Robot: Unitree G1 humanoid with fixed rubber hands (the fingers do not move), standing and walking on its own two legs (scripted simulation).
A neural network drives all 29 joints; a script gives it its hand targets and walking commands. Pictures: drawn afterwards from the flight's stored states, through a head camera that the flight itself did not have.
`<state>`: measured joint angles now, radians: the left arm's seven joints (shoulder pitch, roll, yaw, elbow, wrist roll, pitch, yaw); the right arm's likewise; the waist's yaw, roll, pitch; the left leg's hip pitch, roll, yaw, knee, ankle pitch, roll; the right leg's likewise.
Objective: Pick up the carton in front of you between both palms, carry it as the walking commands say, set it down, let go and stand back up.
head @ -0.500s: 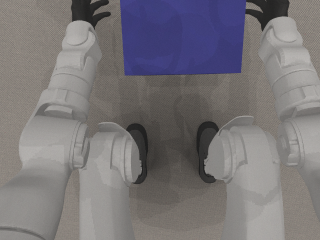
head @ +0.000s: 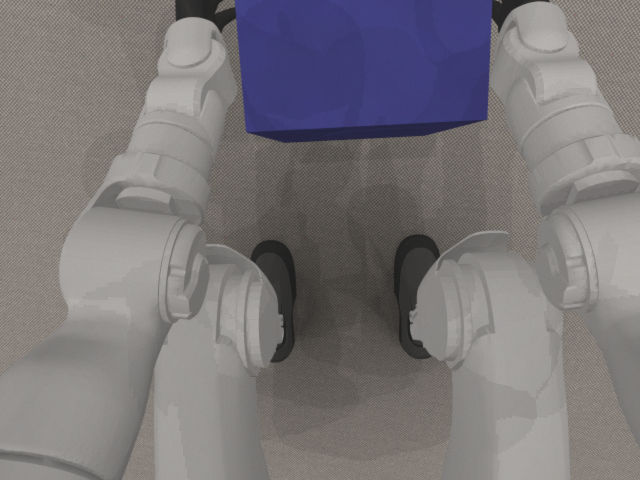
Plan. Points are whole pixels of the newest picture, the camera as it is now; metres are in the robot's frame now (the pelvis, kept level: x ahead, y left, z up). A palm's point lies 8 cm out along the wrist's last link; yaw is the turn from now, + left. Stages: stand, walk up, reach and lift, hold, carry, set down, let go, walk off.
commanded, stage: reach and lift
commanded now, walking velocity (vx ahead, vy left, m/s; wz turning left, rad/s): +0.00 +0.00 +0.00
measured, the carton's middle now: (355, 42) +0.52 -0.03 -0.24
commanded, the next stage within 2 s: none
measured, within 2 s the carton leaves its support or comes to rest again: leaves its support in 0.06 s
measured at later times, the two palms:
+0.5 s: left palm out of the picture +0.50 +0.11 +0.02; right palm out of the picture +0.48 -0.19 +0.02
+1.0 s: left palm out of the picture +0.47 +0.12 +0.18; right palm out of the picture +0.45 -0.18 +0.17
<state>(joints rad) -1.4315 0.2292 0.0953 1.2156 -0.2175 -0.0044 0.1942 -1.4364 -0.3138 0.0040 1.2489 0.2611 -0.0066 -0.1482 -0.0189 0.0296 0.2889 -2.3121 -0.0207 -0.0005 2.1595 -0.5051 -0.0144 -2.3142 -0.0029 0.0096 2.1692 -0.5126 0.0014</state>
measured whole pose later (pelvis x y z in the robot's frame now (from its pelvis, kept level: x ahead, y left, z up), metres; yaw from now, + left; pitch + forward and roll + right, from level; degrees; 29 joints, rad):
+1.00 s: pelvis +0.05 +0.01 +0.21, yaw -3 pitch +35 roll +0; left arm -0.69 -0.10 0.38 0.60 0.15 0.33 0.08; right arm -0.70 0.04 -0.36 0.62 -0.15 0.34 -0.04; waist -0.01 0.02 -0.24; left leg -1.59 -0.07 -0.05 1.51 -0.53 -0.02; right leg -1.61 0.05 0.05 1.50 -0.50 0.02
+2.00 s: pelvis +0.10 +0.01 +0.40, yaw -4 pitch -5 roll +0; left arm -0.34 -0.17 0.33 0.42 0.30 0.60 -0.02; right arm -0.33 0.17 -0.32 0.41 -0.30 0.61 0.01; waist -0.01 0.01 0.00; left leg -0.18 -0.03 -0.07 0.50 -0.25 0.00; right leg -0.20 0.03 0.07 0.49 -0.22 0.00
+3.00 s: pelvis +0.11 +0.00 +0.41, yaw -4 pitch -7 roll +0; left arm -0.24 -0.15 0.20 0.19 0.25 0.74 -0.01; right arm -0.23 0.14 -0.19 0.19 -0.25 0.75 0.00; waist 0.00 0.01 0.02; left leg -0.03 -0.03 -0.08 0.36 -0.20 0.00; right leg -0.05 0.02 0.07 0.36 -0.18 0.00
